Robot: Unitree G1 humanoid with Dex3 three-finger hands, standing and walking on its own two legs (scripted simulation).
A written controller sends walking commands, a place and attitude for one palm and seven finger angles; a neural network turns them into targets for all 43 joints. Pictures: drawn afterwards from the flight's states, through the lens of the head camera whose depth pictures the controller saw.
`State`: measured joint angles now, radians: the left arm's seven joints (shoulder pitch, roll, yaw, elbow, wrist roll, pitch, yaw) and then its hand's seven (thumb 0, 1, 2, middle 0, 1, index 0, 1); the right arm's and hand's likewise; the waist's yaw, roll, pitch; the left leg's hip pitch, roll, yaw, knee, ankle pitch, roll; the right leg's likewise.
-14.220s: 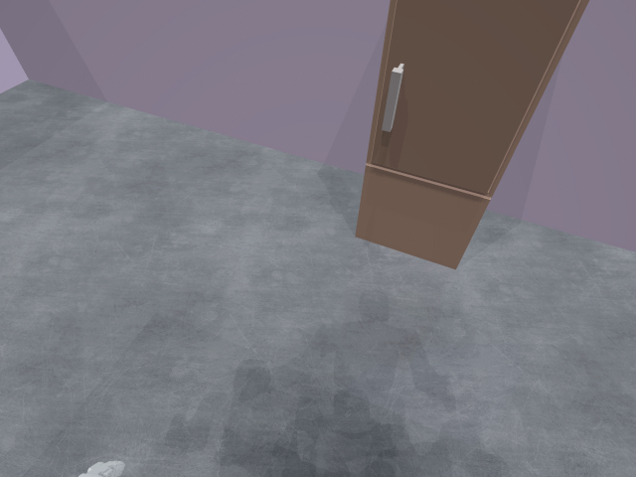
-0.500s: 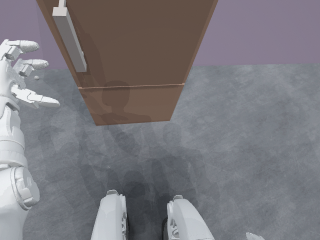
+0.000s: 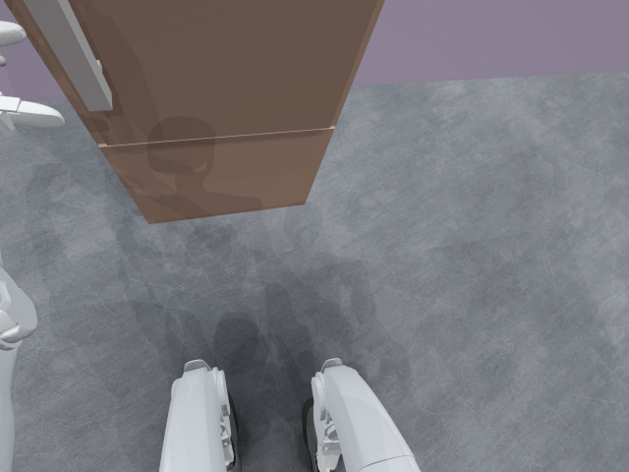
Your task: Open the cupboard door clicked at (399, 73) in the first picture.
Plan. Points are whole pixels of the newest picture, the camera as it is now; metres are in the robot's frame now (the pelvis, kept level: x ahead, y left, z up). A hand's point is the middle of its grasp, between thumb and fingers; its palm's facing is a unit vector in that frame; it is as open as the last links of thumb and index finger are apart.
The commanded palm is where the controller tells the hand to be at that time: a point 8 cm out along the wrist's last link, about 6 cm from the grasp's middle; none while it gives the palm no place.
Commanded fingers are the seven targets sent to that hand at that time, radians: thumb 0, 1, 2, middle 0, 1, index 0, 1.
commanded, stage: move the hooked fingers beside the handle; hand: left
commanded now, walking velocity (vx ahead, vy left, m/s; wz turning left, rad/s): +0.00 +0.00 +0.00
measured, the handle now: (69, 27) +0.59 +0.22 +0.07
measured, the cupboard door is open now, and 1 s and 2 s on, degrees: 0 0 0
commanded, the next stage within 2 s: slide the fingers in behind the handle in 0.72 s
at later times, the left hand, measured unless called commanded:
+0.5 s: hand (6, 73) +0.53 +0.27 +0.06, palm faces +0.12 -0.99 -0.02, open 14.0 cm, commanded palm +0.52 +0.29 +0.06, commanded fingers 0.00 -0.50 0.30 -0.30 -1.20 -0.30 -1.20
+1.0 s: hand (15, 77) +0.53 +0.27 +0.06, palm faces +0.11 -0.99 +0.00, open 14.0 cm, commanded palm +0.52 +0.28 +0.06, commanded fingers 0.00 -0.50 0.30 -0.30 -1.20 -0.30 -1.20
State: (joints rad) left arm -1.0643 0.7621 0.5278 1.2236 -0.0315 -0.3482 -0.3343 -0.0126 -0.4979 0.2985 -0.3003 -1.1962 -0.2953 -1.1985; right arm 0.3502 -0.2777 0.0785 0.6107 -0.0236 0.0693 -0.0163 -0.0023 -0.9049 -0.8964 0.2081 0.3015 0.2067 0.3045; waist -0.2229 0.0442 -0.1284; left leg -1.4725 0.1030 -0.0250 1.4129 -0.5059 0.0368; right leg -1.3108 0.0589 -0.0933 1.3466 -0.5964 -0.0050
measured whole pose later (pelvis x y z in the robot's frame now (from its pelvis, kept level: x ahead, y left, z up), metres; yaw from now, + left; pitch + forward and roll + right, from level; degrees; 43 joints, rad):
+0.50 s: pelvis +0.01 +0.00 +0.01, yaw +1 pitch +31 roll -7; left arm -1.00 0.69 0.49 1.20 -0.05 -0.36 -0.31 -0.01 -0.50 0.30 -0.30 -1.20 -0.30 -1.20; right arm 0.33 -0.28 0.07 0.61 -0.03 0.08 0.00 0.00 -0.90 -0.90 0.21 0.30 0.21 0.30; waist -0.20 0.04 -0.14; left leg -1.42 0.10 -0.03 1.37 -0.50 0.04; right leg -1.25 0.06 -0.09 1.30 -0.59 0.00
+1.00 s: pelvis +0.00 +0.00 +0.01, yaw +1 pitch +31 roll -7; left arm -1.01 0.67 0.47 1.19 -0.07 -0.36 -0.32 -0.01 -0.50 0.30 -0.30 -1.20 -0.29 -1.20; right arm 0.34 -0.27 0.07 0.63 -0.02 0.08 -0.01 0.00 -0.91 -0.90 0.21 0.30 0.21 0.30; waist -0.19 0.04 -0.14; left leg -1.43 0.10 -0.03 1.39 -0.50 0.03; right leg -1.27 0.06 -0.10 1.32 -0.59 -0.01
